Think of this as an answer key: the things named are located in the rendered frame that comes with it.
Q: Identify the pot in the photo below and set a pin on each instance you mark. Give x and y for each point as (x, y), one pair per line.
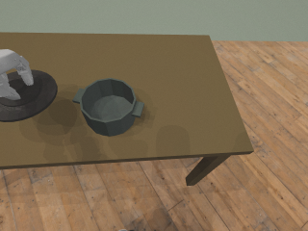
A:
(109, 106)

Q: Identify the left robot hand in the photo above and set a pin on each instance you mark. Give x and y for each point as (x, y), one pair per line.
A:
(10, 60)

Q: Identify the table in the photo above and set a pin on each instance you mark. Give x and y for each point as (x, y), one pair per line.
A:
(189, 110)

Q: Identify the lid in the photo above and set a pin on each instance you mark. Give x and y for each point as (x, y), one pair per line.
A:
(35, 99)

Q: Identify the knob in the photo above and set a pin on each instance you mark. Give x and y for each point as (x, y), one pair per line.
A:
(18, 85)

